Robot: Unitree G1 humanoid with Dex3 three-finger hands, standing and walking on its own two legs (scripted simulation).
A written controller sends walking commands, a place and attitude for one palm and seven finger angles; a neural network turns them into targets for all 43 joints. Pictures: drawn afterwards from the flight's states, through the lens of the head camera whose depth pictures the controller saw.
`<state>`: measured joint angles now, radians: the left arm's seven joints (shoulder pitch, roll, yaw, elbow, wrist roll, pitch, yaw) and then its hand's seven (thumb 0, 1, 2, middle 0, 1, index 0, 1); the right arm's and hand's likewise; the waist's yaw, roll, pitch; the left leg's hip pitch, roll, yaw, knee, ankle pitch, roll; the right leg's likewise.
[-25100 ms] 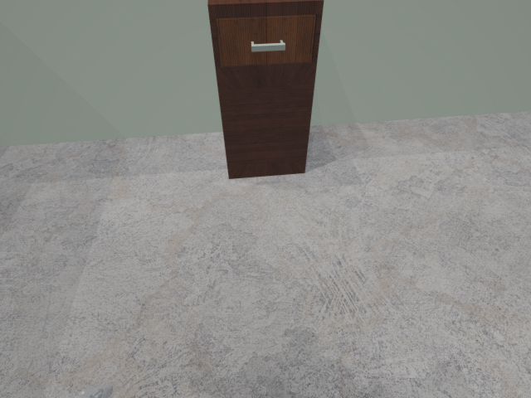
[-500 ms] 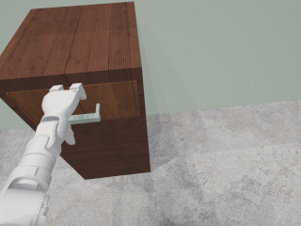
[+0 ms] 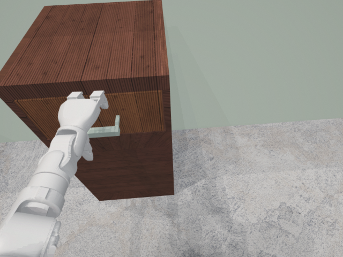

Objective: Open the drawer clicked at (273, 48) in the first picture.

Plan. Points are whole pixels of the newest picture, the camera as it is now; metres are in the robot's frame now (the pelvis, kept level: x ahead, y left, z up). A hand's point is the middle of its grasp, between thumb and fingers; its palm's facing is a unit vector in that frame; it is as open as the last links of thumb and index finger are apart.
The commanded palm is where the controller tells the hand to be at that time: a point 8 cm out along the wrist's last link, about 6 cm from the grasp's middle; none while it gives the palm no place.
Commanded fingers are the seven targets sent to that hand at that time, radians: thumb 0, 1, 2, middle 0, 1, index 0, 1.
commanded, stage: re-aim the fingers above the handle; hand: left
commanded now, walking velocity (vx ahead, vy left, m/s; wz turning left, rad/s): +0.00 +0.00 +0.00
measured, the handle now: (96, 126) +0.46 +0.24 -0.01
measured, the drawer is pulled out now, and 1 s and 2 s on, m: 0.00 0.00 0.00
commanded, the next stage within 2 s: lower the fingers behind the handle in 0.56 s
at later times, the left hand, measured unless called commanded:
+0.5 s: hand (86, 128) +0.42 +0.24 +0.04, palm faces -0.07 -0.04 -1.00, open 13.8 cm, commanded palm +0.40 +0.26 +0.11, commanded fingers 0.00 -0.50 0.30 -0.30 -1.20 -0.30 -1.20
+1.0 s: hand (87, 126) +0.42 +0.24 +0.04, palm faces -0.03 -0.01 -1.00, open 13.7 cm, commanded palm +0.40 +0.26 +0.08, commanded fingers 0.00 -0.50 0.30 -0.30 -1.20 -0.30 -1.20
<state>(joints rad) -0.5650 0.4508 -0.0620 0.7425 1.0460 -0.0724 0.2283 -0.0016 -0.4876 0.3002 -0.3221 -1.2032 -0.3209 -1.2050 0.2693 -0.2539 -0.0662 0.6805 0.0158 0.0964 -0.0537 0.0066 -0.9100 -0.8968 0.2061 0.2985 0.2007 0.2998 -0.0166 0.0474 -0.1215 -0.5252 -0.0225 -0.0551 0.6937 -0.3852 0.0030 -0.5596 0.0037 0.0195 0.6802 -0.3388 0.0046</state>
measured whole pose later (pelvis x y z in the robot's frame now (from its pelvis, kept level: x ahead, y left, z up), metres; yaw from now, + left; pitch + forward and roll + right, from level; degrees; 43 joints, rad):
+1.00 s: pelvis -0.01 -0.01 +0.00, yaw -1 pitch +14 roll +0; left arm -0.64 0.49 -0.01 0.91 1.06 -0.07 0.28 0.00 -0.49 0.30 -0.36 -1.22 -0.33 -1.24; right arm 0.29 -0.25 -0.04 0.69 0.02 0.11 -0.06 0.01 -0.91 -0.90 0.21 0.30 0.20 0.30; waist -0.04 0.05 -0.13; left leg -0.59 -0.01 -0.03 0.71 -0.37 0.00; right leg -0.64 0.02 0.04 0.70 -0.32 0.00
